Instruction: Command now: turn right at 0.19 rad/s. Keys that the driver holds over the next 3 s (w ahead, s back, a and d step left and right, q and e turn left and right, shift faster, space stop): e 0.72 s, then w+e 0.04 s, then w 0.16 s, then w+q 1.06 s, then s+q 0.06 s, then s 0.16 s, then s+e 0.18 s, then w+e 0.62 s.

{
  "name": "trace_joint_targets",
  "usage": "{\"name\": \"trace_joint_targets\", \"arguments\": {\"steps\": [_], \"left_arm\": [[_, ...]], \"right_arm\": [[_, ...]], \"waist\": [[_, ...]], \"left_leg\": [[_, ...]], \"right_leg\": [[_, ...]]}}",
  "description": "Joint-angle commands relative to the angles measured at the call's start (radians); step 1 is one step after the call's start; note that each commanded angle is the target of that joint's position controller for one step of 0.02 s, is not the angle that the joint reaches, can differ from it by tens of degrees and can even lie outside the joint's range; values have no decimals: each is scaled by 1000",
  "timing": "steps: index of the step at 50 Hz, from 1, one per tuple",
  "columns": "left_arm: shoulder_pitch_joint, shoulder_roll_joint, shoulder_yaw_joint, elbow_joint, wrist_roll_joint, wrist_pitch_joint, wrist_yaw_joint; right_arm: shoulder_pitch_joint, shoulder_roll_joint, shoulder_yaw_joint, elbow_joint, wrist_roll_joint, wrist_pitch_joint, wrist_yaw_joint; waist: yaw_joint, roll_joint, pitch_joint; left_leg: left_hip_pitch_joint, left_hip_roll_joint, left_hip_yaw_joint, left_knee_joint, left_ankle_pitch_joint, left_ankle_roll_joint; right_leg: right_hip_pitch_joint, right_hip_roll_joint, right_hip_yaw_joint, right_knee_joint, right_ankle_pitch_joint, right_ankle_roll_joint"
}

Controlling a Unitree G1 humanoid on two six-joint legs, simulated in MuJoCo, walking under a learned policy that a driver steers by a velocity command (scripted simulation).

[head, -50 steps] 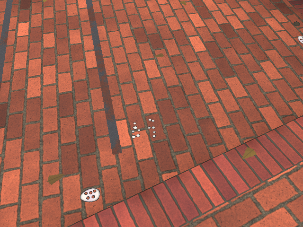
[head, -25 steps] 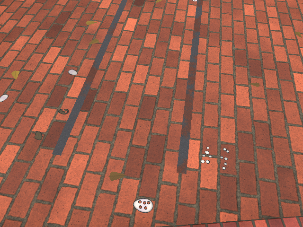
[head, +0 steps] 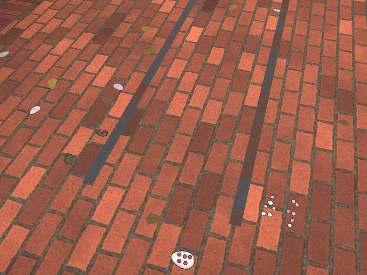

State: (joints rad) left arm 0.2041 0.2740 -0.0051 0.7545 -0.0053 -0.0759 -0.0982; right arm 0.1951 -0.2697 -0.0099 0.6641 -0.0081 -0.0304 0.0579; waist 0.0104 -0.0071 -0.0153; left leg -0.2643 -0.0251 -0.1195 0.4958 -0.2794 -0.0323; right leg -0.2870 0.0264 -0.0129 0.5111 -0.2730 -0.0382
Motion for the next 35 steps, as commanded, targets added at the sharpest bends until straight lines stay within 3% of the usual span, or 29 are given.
{"name": "trace_joint_targets", "arguments": {"steps": [1, 5, 7, 9, 11, 13, 15, 17, 18, 19, 20, 21, 22, 23, 24, 25, 26, 28, 30, 32, 35], "left_arm": [[-65, 221, 82, -108, 7, -37, 0], [13, 218, 107, -107, 6, -41, 14], [57, 219, 119, -106, 22, -48, 27], [35, 189, 116, -108, 32, -59, 47], [-23, 172, 111, -113, 28, -58, 62], [-45, 196, 117, -117, 34, -47, 66], [-63, 226, 127, -128, 45, -31, 57], [-96, 242, 128, -129, 46, -4, 43], [-81, 225, 119, -116, 52, 7, 37], [-40, 184, 100, -95, 57, 13, 35], [18, 93, 72, -107, 57, 15, 42], [9, 87, 72, -134, 70, -7, 48], [-22, 160, 90, -99, 73, -6, 60], [-2, 196, 107, -77, 75, -4, 82], [33, 219, 118, -52, 77, -3, 94], [38, 193, 112, -53, 84, 2, 94], [30, 166, 102, -56, 87, 5, 81], [17, 126, 87, -59, 52, 15, 51], [-9, 113, 80, -69, 40, 26, 39], [-18, 109, 77, -78, 42, 37, 39], [-4, 109, 74, -80, 62, 48, 40]], "right_arm": [[6, -201, -63, -58, -4, -10, -58], [-25, -166, -52, -62, -6, -20, -101], [-48, -170, -51, -61, -29, -24, -115], [-24, -168, -48, -44, -53, -25, -118], [-14, -141, -36, -37, -60, -21, -109], [0, -117, -24, -25, -49, -16, -92], [42, -140, -27, -7, -22, -16, -74], [95, -170, -38, 8, 6, -23, -58], [91, -187, -45, 1, 12, -29, -57], [100, -217, -57, -21, 9, -37, -62], [148, -309, -86, -50, -1, -53, -81], [115, -348, -98, -72, -39, -68, -90], [80, -265, -83, -66, -43, -74, -95], [-10, -197, -65, -87, -21, -77, -87], [-101, -147, -48, -120, -18, -75, -83], [-115, -140, -44, -129, -17, -74, -83], [-114, -159, -53, -138, -23, -71, -90], [-64, -193, -72, -139, -34, -66, -99], [27, -205, -87, -114, -35, -60, -98], [95, -207, -100, -90, -39, -53, -91], [97, -204, -116, -86, -44, -53, -82]], "waist": [[-22, -47, -76], [8, -103, -54], [44, -145, -42], [32, -121, -39], [5, -80, -34], [3, -84, -51], [3, -95, -60], [-26, -88, -55], [-22, -92, -56], [-27, -73, -81], [-25, 110, -146], [-21, 187, -66], [-22, 68, -34], [21, 87, -8], [54, 107, 8], [57, 128, 9], [51, 106, 2], [7, 78, 0], [-39, 82, 10], [-62, 94, 17], [-56, 107, 16]], "left_leg": [[-45, 27, 43, 23, 70, -10], [-129, 39, 84, 146, -87, -37], [-184, 32, 90, 330, -292, -49], [-198, 56, 56, 506, -368, -60], [-178, 61, 72, 399, -309, -69], [-112, 36, 101, 248, -218, -71], [-38, -4, 124, 113, -113, -47], [78, -36, 158, -105, 88, -3], [151, -24, 149, -160, 177, 36], [236, 56, 112, -171, 302, 123], [391, 303, -126, -217, 615, 358], [359, 542, -358, -299, 643, 541], [284, 501, -267, -339, 496, 468], [214, 393, -140, -344, 393, 370], [160, 331, -46, -347, 388, 310], [138, 300, 20, -343, 441, 294], [136, 283, 68, -343, 464, 289], [210, 261, 132, -337, 450, 292], [325, 289, 142, -328, 463, 310], [408, 348, 126, -320, 506, 338], [417, 388, 143, -324, 550, 357]], "right_leg": [[134, -192, 267, -85, 404, -140], [190, -292, 428, -110, 506, -289], [198, -321, 471, -153, 550, -331], [167, -313, 454, -187, 551, -312], [158, -256, 402, -198, 521, -265], [160, -206, 379, -196, 510, -242], [144, -188, 388, -182, 472, -243], [90, -177, 407, -156, 403, -241], [43, -168, 423, -149, 347, -217], [-13, -138, 418, -110, 226, -155], [-154, 3, 290, 69, -83, -27], [-323, 61, 167, 271, -310, 78], [-307, -26, 139, 461, -297, 90], [-273, -22, 111, 554, -246, 94], [-245, -21, 98, 616, -193, 104], [-218, -21, 85, 655, -140, 111], [-198, -23, 50, 687, -106, 115], [-226, -37, 31, 621, -45, 135], [-281, -66, 33, 488, -26, 154], [-315, -96, 39, 381, -42, 151], [-274, -111, 12, 285, -70, 117]]}}
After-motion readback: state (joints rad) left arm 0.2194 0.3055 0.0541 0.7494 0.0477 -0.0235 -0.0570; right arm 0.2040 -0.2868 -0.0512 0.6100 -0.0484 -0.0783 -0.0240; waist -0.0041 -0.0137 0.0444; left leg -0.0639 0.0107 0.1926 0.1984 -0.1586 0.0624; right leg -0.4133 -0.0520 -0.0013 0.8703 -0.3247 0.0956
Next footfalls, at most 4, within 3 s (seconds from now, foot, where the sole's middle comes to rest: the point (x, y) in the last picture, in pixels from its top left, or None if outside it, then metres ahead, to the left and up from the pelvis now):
0.38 left None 0.05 0.14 -0.77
1.00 right None -0.01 -0.15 -0.77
1.44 left None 0.32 -0.12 -0.77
1.74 right None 0.38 -0.39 -0.77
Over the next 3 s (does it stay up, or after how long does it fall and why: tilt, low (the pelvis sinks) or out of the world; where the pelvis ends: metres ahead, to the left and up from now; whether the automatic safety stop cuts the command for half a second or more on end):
stays up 0.78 -0.28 -0.15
